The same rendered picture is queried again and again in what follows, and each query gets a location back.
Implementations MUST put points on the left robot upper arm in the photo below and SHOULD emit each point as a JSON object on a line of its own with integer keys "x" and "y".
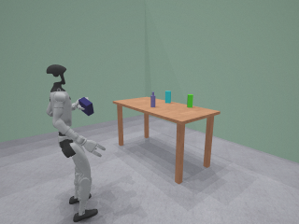
{"x": 49, "y": 110}

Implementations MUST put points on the robot left hand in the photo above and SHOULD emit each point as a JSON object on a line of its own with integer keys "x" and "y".
{"x": 79, "y": 106}

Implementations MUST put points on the robot right hand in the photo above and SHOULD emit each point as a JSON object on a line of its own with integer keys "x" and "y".
{"x": 91, "y": 146}

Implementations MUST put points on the robot left thigh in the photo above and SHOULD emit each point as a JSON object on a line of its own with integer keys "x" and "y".
{"x": 76, "y": 168}

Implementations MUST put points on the robot right shin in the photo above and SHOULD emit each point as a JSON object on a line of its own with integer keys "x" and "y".
{"x": 84, "y": 189}

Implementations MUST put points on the right robot upper arm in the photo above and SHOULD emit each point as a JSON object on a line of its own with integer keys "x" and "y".
{"x": 59, "y": 99}

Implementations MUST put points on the table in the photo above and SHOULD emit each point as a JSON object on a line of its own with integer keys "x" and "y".
{"x": 178, "y": 113}

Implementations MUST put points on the robot left forearm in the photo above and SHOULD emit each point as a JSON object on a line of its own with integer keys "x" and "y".
{"x": 74, "y": 106}

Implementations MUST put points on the sponge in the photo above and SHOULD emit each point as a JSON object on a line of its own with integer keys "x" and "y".
{"x": 87, "y": 105}

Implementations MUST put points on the robot right forearm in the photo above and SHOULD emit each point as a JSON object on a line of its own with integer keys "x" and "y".
{"x": 66, "y": 130}

